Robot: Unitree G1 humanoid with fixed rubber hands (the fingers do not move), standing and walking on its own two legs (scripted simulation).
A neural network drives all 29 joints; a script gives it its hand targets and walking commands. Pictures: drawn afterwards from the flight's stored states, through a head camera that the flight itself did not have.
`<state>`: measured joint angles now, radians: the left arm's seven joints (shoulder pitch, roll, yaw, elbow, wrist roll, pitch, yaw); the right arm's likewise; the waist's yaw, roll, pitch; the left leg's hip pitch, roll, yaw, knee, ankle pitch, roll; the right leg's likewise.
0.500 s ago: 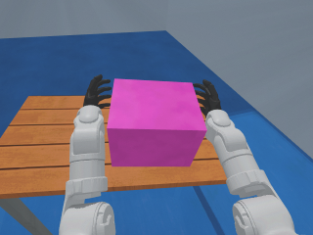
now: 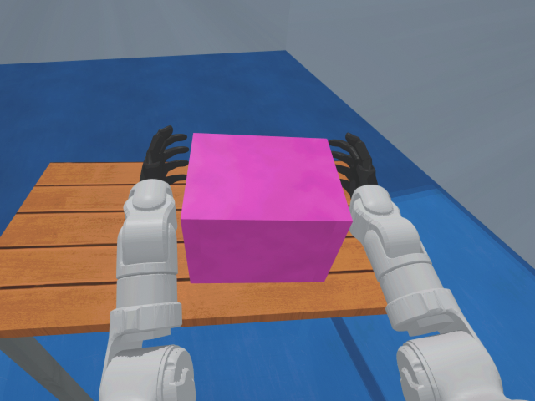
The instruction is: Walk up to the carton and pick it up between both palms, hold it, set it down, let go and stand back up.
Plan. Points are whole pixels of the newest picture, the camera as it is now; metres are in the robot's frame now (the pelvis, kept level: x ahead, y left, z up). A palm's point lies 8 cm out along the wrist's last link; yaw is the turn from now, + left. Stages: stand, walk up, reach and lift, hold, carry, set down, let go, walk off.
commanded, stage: hold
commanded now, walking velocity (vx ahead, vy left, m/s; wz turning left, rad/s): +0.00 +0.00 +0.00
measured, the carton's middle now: (260, 209) +0.35 +0.01 +0.14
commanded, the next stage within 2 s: none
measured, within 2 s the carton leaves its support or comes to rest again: neither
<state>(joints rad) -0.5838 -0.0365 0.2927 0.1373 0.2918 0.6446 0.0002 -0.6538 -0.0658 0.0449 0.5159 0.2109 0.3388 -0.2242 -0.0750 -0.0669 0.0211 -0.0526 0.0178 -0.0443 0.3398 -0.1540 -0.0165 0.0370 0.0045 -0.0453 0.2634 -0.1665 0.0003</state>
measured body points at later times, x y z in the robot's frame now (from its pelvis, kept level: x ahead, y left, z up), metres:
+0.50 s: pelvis +0.00 +0.00 +0.00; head -0.04 +0.03 +0.45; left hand +0.38 +0.16 +0.18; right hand +0.38 -0.14 +0.18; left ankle +0.03 +0.13 -0.75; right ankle +0.00 -0.12 -0.75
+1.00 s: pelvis +0.00 +0.00 +0.00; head -0.05 +0.04 +0.45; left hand +0.38 +0.16 +0.19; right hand +0.37 -0.14 +0.18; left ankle +0.03 +0.13 -0.75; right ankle +0.00 -0.12 -0.75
